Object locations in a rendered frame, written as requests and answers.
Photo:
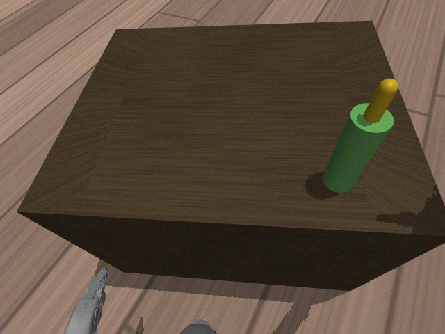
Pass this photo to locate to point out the bottle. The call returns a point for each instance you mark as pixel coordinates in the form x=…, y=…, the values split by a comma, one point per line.
x=365, y=129

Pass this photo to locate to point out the left robot hand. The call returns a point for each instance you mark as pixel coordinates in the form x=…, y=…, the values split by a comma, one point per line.
x=88, y=310

